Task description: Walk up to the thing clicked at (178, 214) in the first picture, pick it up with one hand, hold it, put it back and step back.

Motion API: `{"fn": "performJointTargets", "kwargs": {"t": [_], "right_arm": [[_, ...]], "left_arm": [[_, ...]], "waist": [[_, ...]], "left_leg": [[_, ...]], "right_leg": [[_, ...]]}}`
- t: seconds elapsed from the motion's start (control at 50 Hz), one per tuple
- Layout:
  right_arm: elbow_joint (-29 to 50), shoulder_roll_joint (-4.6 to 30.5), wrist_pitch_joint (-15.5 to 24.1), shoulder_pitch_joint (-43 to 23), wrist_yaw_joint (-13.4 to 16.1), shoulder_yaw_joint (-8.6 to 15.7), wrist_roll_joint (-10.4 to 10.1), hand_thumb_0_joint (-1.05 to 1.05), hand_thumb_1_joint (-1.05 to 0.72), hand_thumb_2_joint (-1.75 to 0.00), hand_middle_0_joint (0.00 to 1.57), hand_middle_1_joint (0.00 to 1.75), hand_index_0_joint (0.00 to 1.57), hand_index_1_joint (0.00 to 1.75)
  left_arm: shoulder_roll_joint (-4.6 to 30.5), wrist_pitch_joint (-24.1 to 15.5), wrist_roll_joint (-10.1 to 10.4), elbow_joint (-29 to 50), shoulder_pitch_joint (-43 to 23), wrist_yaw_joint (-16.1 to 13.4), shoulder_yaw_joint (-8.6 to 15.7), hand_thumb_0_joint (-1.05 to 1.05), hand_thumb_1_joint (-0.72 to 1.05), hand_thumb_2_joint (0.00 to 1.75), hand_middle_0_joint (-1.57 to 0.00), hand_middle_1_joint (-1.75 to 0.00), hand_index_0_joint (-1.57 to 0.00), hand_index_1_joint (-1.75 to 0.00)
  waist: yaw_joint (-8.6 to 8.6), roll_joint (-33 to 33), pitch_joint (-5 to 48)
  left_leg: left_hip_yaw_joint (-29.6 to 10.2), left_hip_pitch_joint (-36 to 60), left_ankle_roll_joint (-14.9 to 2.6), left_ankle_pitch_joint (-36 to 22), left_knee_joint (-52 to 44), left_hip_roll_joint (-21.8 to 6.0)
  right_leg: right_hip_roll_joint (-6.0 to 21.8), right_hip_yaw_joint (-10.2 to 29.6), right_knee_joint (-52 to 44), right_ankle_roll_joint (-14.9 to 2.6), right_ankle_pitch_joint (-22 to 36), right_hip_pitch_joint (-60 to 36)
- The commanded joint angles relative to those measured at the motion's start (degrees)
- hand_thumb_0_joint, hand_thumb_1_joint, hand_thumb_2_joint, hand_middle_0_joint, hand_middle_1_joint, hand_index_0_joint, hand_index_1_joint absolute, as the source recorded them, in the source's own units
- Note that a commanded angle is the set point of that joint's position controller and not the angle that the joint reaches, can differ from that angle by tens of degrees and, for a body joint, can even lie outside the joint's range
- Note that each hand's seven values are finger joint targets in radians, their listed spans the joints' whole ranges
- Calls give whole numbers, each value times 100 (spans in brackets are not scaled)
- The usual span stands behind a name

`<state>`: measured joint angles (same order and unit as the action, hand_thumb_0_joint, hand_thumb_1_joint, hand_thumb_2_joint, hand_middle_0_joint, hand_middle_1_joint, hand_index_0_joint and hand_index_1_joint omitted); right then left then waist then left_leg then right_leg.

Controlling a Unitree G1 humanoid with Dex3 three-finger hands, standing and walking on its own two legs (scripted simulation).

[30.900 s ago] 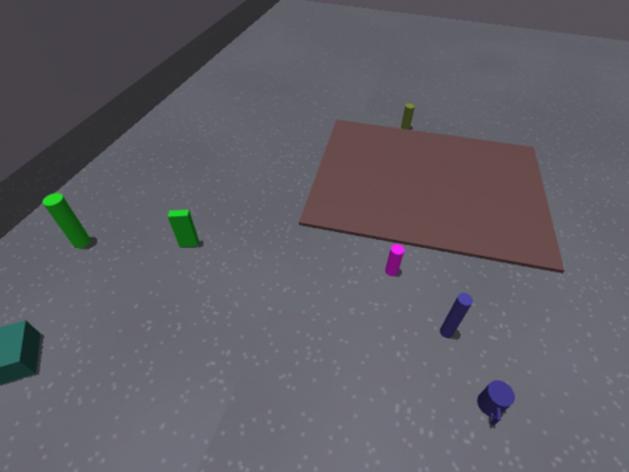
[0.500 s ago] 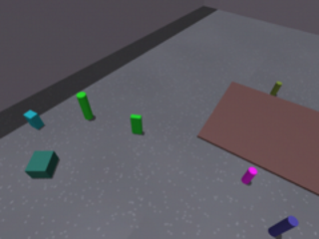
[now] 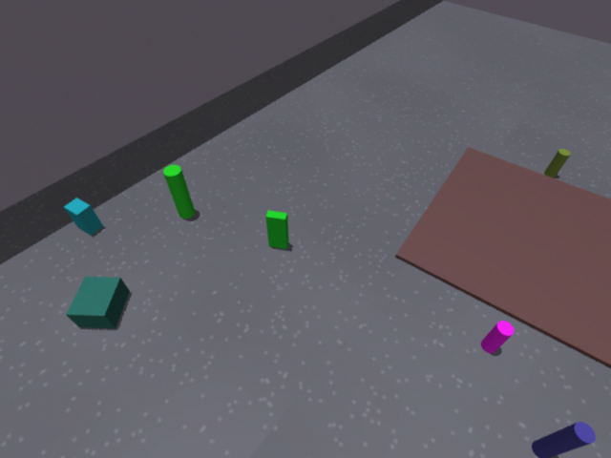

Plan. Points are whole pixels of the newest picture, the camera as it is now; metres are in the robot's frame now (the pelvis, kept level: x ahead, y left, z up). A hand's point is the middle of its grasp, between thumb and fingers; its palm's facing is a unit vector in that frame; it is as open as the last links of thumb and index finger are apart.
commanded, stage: step back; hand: left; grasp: from the side
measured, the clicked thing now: (277, 230) +1.02 +0.15 -0.67
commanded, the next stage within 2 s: stand in 0.30 s
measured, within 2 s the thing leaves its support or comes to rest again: neither
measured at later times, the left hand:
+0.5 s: hand out of the picture +0.11 +0.25 -0.13, palm faces -0.06 -0.94 -0.34, open 7.4 cm
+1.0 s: hand out of the picture +0.09 +0.25 -0.13, palm faces -0.08 -0.94 -0.34, open 7.4 cm
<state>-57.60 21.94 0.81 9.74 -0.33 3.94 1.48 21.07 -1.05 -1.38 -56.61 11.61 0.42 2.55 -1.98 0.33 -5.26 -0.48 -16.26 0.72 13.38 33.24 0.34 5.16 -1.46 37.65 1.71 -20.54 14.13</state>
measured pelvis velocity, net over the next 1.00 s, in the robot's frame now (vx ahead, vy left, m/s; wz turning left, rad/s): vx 0.01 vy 0.00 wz -0.04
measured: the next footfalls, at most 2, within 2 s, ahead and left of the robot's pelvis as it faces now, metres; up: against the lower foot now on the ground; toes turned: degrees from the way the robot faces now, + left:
none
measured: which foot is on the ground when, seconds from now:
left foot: down 0.00-1.00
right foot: down 0.00-1.00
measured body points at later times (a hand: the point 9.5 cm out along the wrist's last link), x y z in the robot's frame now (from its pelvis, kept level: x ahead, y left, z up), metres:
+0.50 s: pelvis +0.01 +0.00 +0.02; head +0.02 -0.01 +0.47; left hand +0.12 +0.30 -0.11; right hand +0.11 -0.30 -0.11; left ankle +0.04 +0.13 -0.72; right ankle -0.01 -0.13 -0.72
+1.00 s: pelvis +0.01 +0.00 +0.02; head +0.02 +0.00 +0.47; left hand +0.10 +0.30 -0.11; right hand +0.06 -0.30 -0.11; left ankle +0.04 +0.13 -0.72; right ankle -0.01 -0.13 -0.72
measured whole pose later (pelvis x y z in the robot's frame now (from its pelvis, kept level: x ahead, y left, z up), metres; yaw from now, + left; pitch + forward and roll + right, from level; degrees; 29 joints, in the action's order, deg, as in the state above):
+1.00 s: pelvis +0.01 +0.00 +0.02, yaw -2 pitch -2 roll +0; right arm -66.5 19.8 0.8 6.3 -0.8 0.7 0.5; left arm 20.4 -0.9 -0.6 -65.3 5.9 0.9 -0.2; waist 0.7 -0.1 -3.1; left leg 1.0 -8.9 1.4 7.8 18.8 -1.9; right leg 1.6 0.0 19.3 1.4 -11.5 5.8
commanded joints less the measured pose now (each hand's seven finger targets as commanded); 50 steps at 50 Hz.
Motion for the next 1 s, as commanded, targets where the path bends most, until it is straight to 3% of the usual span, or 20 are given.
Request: {"fn": "performJointTargets", "kwargs": {"t": [0.0,0.02,0.04,0.08,0.12,0.14,0.16,0.2,0.26,0.28,0.34,0.46,0.62,0.74,0.8,0.88,0.94,0.98], "right_arm": [[394,1680,174,-175,125,260,3,0,-90,-90,20,30,20,30],[386,1631,154,-444,117,249,17,0,-90,-90,20,30,20,30],[375,1490,143,-538,116,186,23,0,-90,-90,20,30,20,30],[378,1327,156,-644,127,114,27,0,-90,-90,20,30,20,30],[328,1193,157,-730,130,72,-46,0,-90,-90,20,30,20,30],[309,1110,147,-655,136,46,-69,0,-90,-90,20,30,20,30],[282,1012,137,-578,149,37,-97,0,-90,-90,20,30,20,30],[188,983,123,-636,147,18,-79,0,-90,-90,20,30,20,30],[127,1022,127,-906,129,21,-77,0,-90,-90,20,30,20,30],[34,1001,139,-725,102,-31,-127,0,-90,-90,20,30,20,30],[-97,985,138,-765,66,-43,-125,0,-90,-90,20,30,20,30],[-255,931,118,-867,8,-94,-107,0,-90,-90,20,30,20,30],[-392,930,141,-870,1,-105,-105,0,-90,-90,20,30,20,30],[-464,985,132,-796,11,-114,-92,0,-90,-90,20,30,20,30],[-505,996,104,-697,7,-123,-85,0,-90,-90,20,30,20,30],[-488,1015,128,-688,21,-128,-94,0,-90,-90,20,30,20,30],[-507,1024,128,-619,26,-141,-92,0,-90,-90,20,30,20,30],[-503,1037,136,-615,31,-145,-94,0,-90,-90,20,30,20,30]], "left_arm": [[1147,36,152,410,-276,-129,245,0,90,90,-20,-30,-20,-30],[1208,50,133,319,-256,-126,243,0,90,90,-20,-30,-20,-30],[1138,43,129,257,-235,-108,231,0,90,90,-20,-30,-20,-30],[1105,-19,113,163,-99,-99,233,0,90,90,-20,-30,-20,-30],[1176,-66,106,61,-24,-128,263,0,90,90,-20,-30,-20,-30],[1237,-83,95,32,-121,-143,276,0,90,90,-20,-30,-20,-30],[1308,-90,93,82,-273,-135,269,0,90,90,-20,-30,-20,-30],[1287,-71,102,92,-538,-110,220,0,90,90,-20,-30,-20,-30],[1271,-67,80,-33,-585,-114,201,0,90,90,-20,-30,-20,-30],[1088,-93,129,-116,-639,-88,58,0,90,90,-20,-30,-20,-30],[1146,-112,135,-172,-824,-82,35,0,90,90,-20,-30,-20,-30],[1181,-124,110,-333,-987,-61,1,0,90,90,-20,-30,-20,-30],[1196,-153,108,-451,-981,-71,-6,0,90,90,-20,-30,-20,-30],[1163,-134,93,-476,-959,-63,-21,0,90,90,-20,-30,-20,-30],[1192,-109,97,-515,-907,-54,-16,0,90,90,-20,-30,-20,-30],[1154,-112,96,-513,-813,-49,-20,0,90,90,-20,-30,-20,-30],[1161,-115,102,-508,-807,-50,-25,0,90,90,-20,-30,-20,-30],[1161,-102,109,-485,-851,-50,-23,0,90,90,-20,-30,-20,-30]], "waist": [[175,-698,792],[98,-695,560],[18,-741,474],[-47,-912,513],[-64,-835,814],[0,-736,955],[103,-553,1104],[130,-270,984],[80,-57,911],[191,-42,963],[235,-19,877],[250,148,567],[215,23,789],[218,-79,667],[243,-60,490],[200,-32,672],[228,-35,666],[231,-66,722]], "left_leg": [[-2037,128,-1274,-344,-1341,-1858],[-1955,-230,-1296,44,-1432,-1819],[-1589,-203,-1110,26,-1409,-1612],[-1064,57,-694,-1006,-979,-1237],[-668,159,-464,-2018,-512,-1014],[-560,102,-390,-2204,-367,-885],[-461,185,-336,-1832,-465,-782],[-499,424,-335,-1288,-732,-824],[-454,490,-371,-1410,-704,-854],[-487,783,-294,-1651,-792,-789],[-442,937,-248,-1601,-1017,-800],[-407,1007,-159,-836,-1456,-755],[-363,1047,-111,-1042,-1642,-796],[-379,974,-86,-879,-1721,-801],[-380,853,-91,-250,-1820,-762],[-397,1002,-110,-820,-1766,-817],[-375,1021,-115,-718,-1756,-805],[-379,1051,-111,-967,-1731,-835]], "right_leg": [[-385,120,536,-268,-834,189],[-307,189,517,-289,-887,-36],[-312,200,248,-341,-772,-55],[-259,152,-497,-351,231,-116],[-128,303,-894,-365,1468,-658],[-17,476,-808,-424,1994,-866],[76,597,-744,-486,2089,-850],[84,589,-850,-424,1808,-563],[67,543,-1028,-402,1929,-552],[187,633,-1298,-374,2134,-569],[175,630,-1509,-324,2010,-589],[207,671,-2081,-275,1250,-462],[254,643,-2158,-265,1528,-830],[219,606,-2230,-256,1321,-728],[202,660,-2349,-255,721,-533],[209,613,-2218,-267,1255,-668],[215,636,-2247,-248,1209,-626],[223,625,-2183,-267,1369,-693]]}}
